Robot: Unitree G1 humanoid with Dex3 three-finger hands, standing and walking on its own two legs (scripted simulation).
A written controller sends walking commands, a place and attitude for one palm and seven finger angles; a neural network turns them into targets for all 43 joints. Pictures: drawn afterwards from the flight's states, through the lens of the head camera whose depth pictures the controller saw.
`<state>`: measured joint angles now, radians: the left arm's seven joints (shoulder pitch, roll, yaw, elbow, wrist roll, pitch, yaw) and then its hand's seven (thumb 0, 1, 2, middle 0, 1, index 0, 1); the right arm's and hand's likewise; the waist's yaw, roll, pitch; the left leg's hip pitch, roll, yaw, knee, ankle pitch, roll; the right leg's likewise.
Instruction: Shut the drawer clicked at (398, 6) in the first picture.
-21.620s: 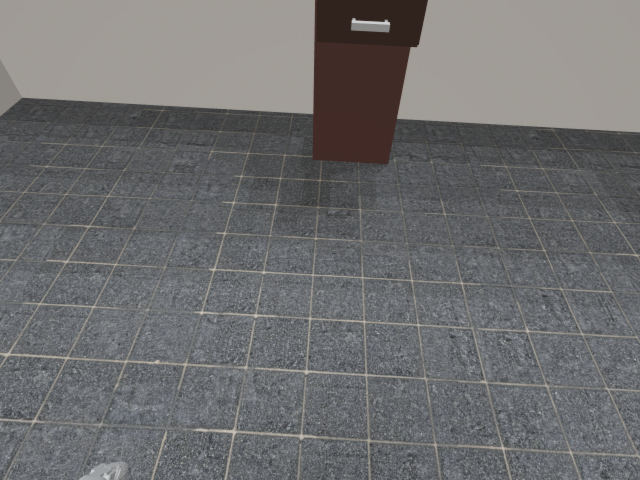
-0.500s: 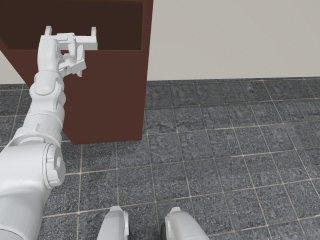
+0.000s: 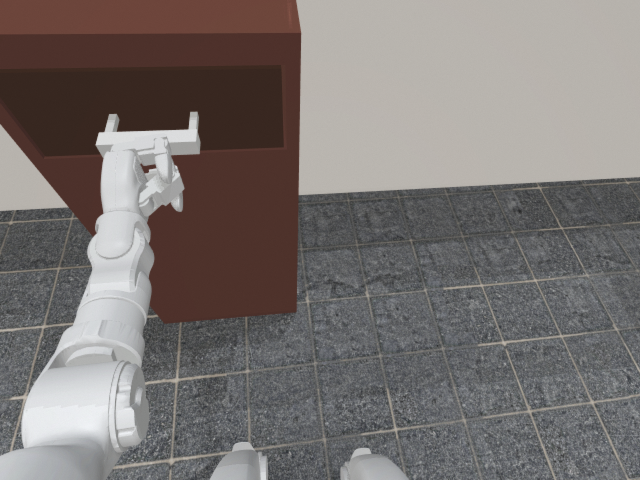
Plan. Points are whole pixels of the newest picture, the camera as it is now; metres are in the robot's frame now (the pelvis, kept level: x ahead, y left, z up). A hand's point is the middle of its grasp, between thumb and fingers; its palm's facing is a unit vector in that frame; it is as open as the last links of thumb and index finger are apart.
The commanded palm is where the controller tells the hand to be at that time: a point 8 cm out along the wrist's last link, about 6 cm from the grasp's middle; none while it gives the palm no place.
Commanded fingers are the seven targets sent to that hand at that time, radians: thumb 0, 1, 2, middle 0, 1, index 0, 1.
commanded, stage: draw the hand back to the body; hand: left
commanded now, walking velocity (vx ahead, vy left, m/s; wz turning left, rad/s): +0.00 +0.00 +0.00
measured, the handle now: (152, 131) +0.56 +0.20 +0.08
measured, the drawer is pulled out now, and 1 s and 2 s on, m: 0.00 0.00 0.00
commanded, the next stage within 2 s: step back with the hand held close in 1.38 s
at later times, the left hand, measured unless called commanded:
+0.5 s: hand (119, 238) +0.35 +0.18 +0.14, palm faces +0.05 -1.00 -0.03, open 3.3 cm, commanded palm +0.31 +0.23 +0.15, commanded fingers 0.00 0.90 0.90 -1.40 -1.60 -1.40 -1.60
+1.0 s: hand out of the picture +0.25 +0.22 +0.20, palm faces +0.34 -0.89 -0.31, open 3.2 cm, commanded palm +0.19 +0.26 +0.21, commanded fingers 0.00 0.90 0.90 -1.40 -1.60 -1.40 -1.60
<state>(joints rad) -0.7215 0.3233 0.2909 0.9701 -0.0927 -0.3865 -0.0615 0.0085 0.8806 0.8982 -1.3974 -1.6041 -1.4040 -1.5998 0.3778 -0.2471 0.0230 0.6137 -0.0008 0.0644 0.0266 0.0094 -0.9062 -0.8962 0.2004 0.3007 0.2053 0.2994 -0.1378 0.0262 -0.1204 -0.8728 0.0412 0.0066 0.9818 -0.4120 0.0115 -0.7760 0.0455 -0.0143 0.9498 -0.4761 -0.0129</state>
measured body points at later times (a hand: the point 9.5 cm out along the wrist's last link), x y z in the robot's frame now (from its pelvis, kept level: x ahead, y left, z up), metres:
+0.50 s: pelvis +0.02 -0.02 +0.03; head +0.04 -0.03 +0.48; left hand +0.34 +0.23 +0.15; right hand +0.19 -0.26 -0.06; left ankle +0.03 +0.11 -0.68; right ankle -0.01 -0.12 -0.68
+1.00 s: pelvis +0.03 -0.01 +0.06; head +0.01 -0.04 +0.51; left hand +0.22 +0.26 +0.21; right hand +0.22 -0.22 -0.02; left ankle +0.03 +0.11 -0.68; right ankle -0.01 -0.12 -0.68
